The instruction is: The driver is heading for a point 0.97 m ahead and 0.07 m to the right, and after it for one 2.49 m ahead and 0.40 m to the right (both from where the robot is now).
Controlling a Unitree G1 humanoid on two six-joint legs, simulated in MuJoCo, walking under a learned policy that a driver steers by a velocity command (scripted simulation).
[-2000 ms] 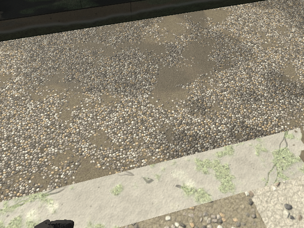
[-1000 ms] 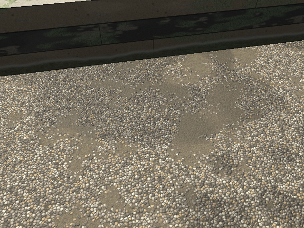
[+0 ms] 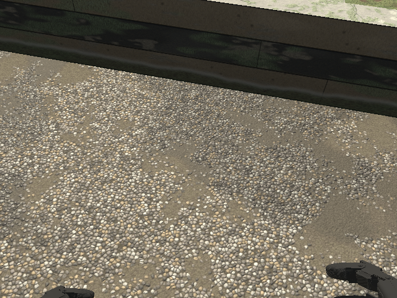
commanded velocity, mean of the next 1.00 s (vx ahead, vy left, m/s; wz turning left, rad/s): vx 0.50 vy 0.00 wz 0.17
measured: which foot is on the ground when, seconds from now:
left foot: down 0.00-1.00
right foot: down 0.00-1.00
